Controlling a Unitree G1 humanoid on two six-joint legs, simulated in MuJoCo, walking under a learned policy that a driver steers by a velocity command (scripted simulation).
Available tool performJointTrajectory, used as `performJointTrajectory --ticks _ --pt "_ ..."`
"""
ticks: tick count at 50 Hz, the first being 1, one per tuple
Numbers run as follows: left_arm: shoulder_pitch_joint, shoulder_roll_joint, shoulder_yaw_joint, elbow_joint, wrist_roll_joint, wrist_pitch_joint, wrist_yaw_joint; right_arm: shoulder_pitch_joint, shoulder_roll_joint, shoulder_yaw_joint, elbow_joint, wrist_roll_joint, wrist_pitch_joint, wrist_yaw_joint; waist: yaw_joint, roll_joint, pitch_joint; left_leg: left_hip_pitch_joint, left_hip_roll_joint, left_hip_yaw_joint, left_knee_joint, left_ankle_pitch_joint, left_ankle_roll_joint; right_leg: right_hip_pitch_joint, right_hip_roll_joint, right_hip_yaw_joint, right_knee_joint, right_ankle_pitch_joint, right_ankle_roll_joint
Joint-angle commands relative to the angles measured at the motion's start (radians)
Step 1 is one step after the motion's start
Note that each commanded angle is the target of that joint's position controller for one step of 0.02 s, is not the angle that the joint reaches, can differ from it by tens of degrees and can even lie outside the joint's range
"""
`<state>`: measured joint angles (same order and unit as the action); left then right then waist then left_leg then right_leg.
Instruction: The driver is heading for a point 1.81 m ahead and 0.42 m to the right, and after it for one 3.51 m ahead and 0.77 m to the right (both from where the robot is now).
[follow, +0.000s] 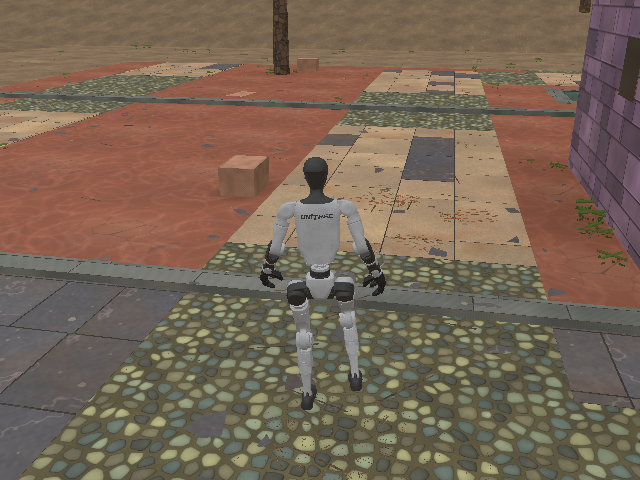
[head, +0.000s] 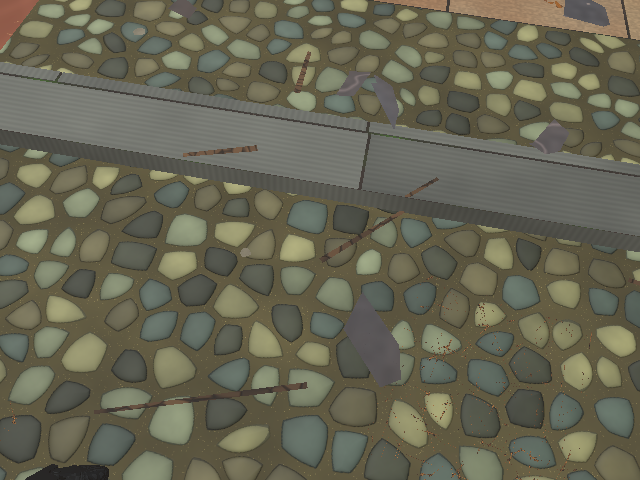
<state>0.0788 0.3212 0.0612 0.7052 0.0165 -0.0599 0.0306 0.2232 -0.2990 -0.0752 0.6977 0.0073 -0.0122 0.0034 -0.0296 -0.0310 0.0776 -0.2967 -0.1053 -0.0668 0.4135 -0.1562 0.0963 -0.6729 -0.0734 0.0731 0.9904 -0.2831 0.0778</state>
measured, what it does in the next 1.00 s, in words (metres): steps on the spot, turning right: right foot, then left foot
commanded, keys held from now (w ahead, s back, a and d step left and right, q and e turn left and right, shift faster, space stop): no key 0.02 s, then e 0.96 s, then no key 0.02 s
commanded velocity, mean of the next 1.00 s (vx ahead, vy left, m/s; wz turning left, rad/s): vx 0.04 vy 0.00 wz -0.33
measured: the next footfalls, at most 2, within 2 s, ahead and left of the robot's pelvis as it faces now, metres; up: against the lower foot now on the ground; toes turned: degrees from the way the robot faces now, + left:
right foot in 0.20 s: +0.19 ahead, -0.15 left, +0.00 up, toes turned +1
left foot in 0.54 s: +0.15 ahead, +0.10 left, +0.00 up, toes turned -13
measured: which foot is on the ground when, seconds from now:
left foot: down 0.00-0.26, up 0.28-0.52, down 0.54-1.00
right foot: up 0.00-0.18, down 0.20-0.54, up 0.56-0.98, down 1.00-1.00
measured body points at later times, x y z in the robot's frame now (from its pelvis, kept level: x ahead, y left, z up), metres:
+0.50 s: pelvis +0.09 -0.02 -0.01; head +0.13 -0.02 +0.44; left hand +0.26 +0.25 -0.11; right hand +0.21 -0.31 -0.11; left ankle +0.10 +0.11 -0.73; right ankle +0.15 -0.16 -0.74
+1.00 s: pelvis +0.09 -0.03 -0.01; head +0.12 -0.04 +0.44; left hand +0.38 +0.14 -0.09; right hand +0.07 -0.34 -0.11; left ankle +0.11 +0.11 -0.74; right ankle +0.04 -0.13 -0.74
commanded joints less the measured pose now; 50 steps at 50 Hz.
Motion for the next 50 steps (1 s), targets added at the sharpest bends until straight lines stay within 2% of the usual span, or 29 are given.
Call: performJointTrajectory --ticks 1,3,6,8,9,10,11,12,13,15,17,18,21,24,26,27,28,29,30,31,32,33,36,38,42,45,47,49,50 --pt "0.069 0.051 0.009 -0.031 -0.003 0.005 -0.005 -0.039 -0.152 -0.039 -0.070 0.009 0.003 -0.025 0.035 0.111 -0.216 0.093 0.230 -0.143 -0.044 0.589 0.139 0.119 0.025 -0.020 -0.129 0.152 0.013" --pt "0.038 0.043 0.002 -0.032 -0.011 0.003 -0.017 -0.030 -0.130 -0.027 -0.056 -0.001 0.009 -0.030 0.013 0.123 -0.215 0.112 0.239 -0.134 -0.041 0.536 0.123 0.153 0.020 -0.023 -0.226 0.220 0.006" --pt "0.012 0.046 0.000 -0.034 -0.012 -0.006 -0.034 -0.010 -0.088 -0.002 -0.021 -0.019 0.000 -0.020 -0.008 0.130 -0.196 0.135 0.269 -0.144 -0.018 0.502 0.119 0.226 0.017 -0.026 -0.330 0.224 -0.026" --pt "0.016 0.059 0.006 -0.039 -0.011 -0.012 -0.042 -0.020 -0.090 0.004 -0.003 -0.021 -0.008 -0.012 0.006 0.135 -0.169 0.142 0.283 -0.153 0.027 0.497 0.106 0.271 0.034 -0.042 -0.415 0.182 -0.067" --pt "0.035 0.062 0.008 -0.037 -0.007 -0.015 -0.044 -0.030 -0.092 0.007 0.004 -0.015 -0.011 -0.012 0.027 0.129 -0.160 0.136 0.265 -0.144 0.059 0.457 0.081 0.328 0.044 -0.053 -0.507 0.253 -0.092" --pt "0.034 0.101 0.017 -0.044 -0.001 -0.017 -0.042 0.008 -0.102 0.004 0.012 -0.018 -0.016 -0.014 0.015 0.092 -0.165 0.130 0.220 -0.129 0.096 0.364 0.040 0.392 0.014 -0.008 -0.538 0.499 -0.120" --pt "0.022 0.163 0.029 -0.062 0.006 -0.016 -0.038 0.077 -0.108 -0.001 0.016 -0.036 -0.023 -0.016 -0.039 0.004 -0.190 0.093 0.139 -0.082 0.168 0.212 -0.003 0.469 -0.063 0.081 -0.487 0.801 -0.170" --pt "0.047 0.160 0.033 -0.057 0.004 -0.007 -0.039 0.117 -0.100 0.000 0.023 -0.034 -0.023 -0.026 -0.040 -0.104 -0.244 0.012 0.074 -0.009 0.251 0.035 -0.060 0.553 -0.130 0.174 -0.478 0.848 -0.274" --pt "0.081 0.105 0.023 -0.055 -0.012 0.008 -0.036 0.063 -0.106 -0.001 0.014 -0.039 -0.016 -0.033 0.005 -0.151 -0.255 -0.039 0.047 0.025 0.328 -0.142 -0.102 0.576 -0.187 0.282 -0.514 0.796 -0.346" --pt "0.158 0.107 0.021 -0.037 -0.011 0.021 -0.036 -0.036 -0.094 -0.004 -0.026 -0.015 0.014 -0.036 0.056 -0.188 -0.243 -0.182 0.026 -0.002 0.511 -0.510 -0.119 0.617 -0.252 0.460 -0.600 0.622 -0.401" --pt "0.129 0.170 0.045 -0.053 -0.014 0.019 -0.028 -0.061 -0.104 -0.013 -0.038 -0.006 0.037 -0.035 0.053 -0.101 -0.219 -0.246 0.054 -0.045 0.652 -0.483 -0.130 0.583 -0.234 0.441 -0.620 0.506 -0.360" --pt "0.089 0.167 0.049 -0.064 -0.022 0.027 -0.022 -0.055 -0.087 -0.010 -0.034 -0.004 0.041 -0.036 0.035 -0.086 -0.203 -0.234 0.066 -0.039 0.592 -0.436 -0.136 0.540 -0.189 0.385 -0.626 0.446 -0.320" --pt "0.041 0.138 0.053 -0.085 -0.028 0.069 -0.008 -0.034 -0.043 -0.002 -0.017 0.001 0.035 -0.033 0.023 -0.127 -0.203 -0.112 0.043 0.012 0.393 -0.312 -0.154 0.447 -0.092 0.302 -0.646 0.320 -0.264" --pt "0.042 0.143 0.063 -0.096 -0.033 0.090 -0.003 -0.007 -0.046 -0.007 -0.013 0.003 0.023 -0.018 0.024 -0.159 -0.224 -0.007 0.031 0.024 0.212 -0.193 -0.142 0.416 -0.074 0.320 -0.646 0.210 -0.253" --pt "0.034 0.133 0.062 -0.104 -0.043 0.100 0.004 0.050 -0.061 -0.020 0.004 -0.002 0.017 -0.011 -0.009 -0.146 -0.212 0.128 0.037 0.048 0.025 -0.071 -0.104 0.322 -0.032 0.308 -0.618 0.061 -0.204" --pt "0.056 0.099 0.052 -0.106 -0.037 0.098 0.004 0.084 -0.127 -0.038 0.002 -0.017 0.019 -0.017 -0.008 -0.049 -0.199 0.221 0.180 -0.074 -0.051 -0.108 -0.049 0.197 0.024 0.254 -0.511 -0.098 -0.146" --pt "0.057 0.041 0.038 -0.137 -0.034 0.088 -0.001 0.061 -0.230 -0.061 -0.010 -0.045 0.028 -0.024 0.022 0.255 -0.152 0.203 0.427 -0.371 -0.160 -0.117 0.088 0.009 0.187 0.058 -0.261 -0.265 -0.087" --pt "0.048 0.111 0.059 -0.141 -0.022 0.071 -0.001 0.021 -0.209 -0.053 -0.037 -0.080 0.015 -0.023 0.008 0.269 -0.131 0.086 0.535 -0.490 -0.193 -0.089 0.190 0.010 0.133 0.081 -0.025 -0.317 -0.057" --pt "0.081 0.154 0.078 -0.112 -0.029 0.072 -0.002 -0.062 -0.150 -0.034 -0.062 -0.072 0.004 -0.031 0.049 0.179 -0.105 0.061 0.481 -0.395 -0.177 -0.051 0.167 0.027 0.115 0.101 0.094 -0.252 -0.054" --pt "0.132 0.148 0.082 -0.076 -0.030 0.084 0.002 -0.122 -0.114 -0.024 -0.070 -0.047 -0.004 -0.035 0.077 0.141 -0.084 0.066 0.407 -0.278 -0.156 -0.024 0.111 0.023 0.112 0.089 0.142 -0.188 -0.042" --pt "0.161 0.134 0.081 -0.055 -0.026 0.095 0.008 -0.143 -0.096 -0.018 -0.076 -0.028 -0.009 -0.039 0.077 0.136 -0.082 0.097 0.369 -0.207 -0.140 0.013 0.082 0.007 0.106 0.078 0.189 -0.131 -0.025" --pt "0.163 0.115 0.076 -0.055 -0.025 0.101 0.009 -0.135 -0.088 -0.013 -0.073 -0.022 -0.009 -0.044 0.066 0.138 -0.077 0.108 0.356 -0.154 -0.127 0.111 0.083 0.000 0.102 0.066 0.236 -0.103 -0.008" --pt "0.089 0.082 0.060 -0.105 -0.041 0.101 0.001 -0.053 -0.093 -0.013 -0.055 -0.026 0.003 -0.057 0.014 0.156 -0.084 0.204 0.345 -0.062 -0.115 0.228 0.108 -0.034 0.082 0.012 0.174 -0.054 0.030" --pt "0.046 0.066 0.049 -0.135 -0.039 0.101 -0.007 -0.004 -0.117 -0.024 -0.042 -0.025 0.013 -0.061 -0.018 0.169 -0.100 0.285 0.374 -0.056 -0.105 0.267 0.125 -0.037 0.059 -0.003 0.074 -0.063 0.046" --pt "0.023 0.048 0.034 -0.170 -0.035 0.104 -0.030 -0.015 -0.167 -0.045 -0.043 -0.017 0.023 -0.050 -0.029 0.191 -0.117 0.269 0.409 0.002 -0.098 0.313 0.136 0.094 0.025 -0.067 -0.102 -0.106 0.032" --pt "0.030 0.062 0.039 -0.181 -0.038 0.111 -0.041 -0.029 -0.184 -0.055 -0.041 -0.005 0.023 -0.034 -0.023 0.205 -0.124 0.240 0.421 0.043 -0.072 0.366 0.127 0.200 0.041 -0.122 -0.222 -0.106 0.000" --pt "0.042 0.064 0.044 -0.187 -0.041 0.117 -0.050 -0.038 -0.191 -0.060 -0.035 0.011 0.020 -0.027 -0.009 0.210 -0.129 0.245 0.432 0.057 -0.030 0.382 0.105 0.257 0.051 -0.139 -0.334 -0.074 -0.035" --pt "0.108 0.070 0.057 -0.167 -0.037 0.121 -0.054 -0.051 -0.174 -0.057 -0.025 0.033 0.014 -0.023 0.039 0.181 -0.147 0.193 0.399 0.120 0.082 0.326 0.033 0.415 0.086 -0.159 -0.557 0.105 -0.093" --pt "0.154 0.119 0.074 -0.159 -0.033 0.119 -0.043 0.006 -0.134 -0.045 -0.003 0.020 0.008 -0.019 0.046 0.075 -0.185 0.070 0.344 0.184 0.219 0.207 -0.042 0.598 0.053 -0.069 -0.627 0.301 -0.135"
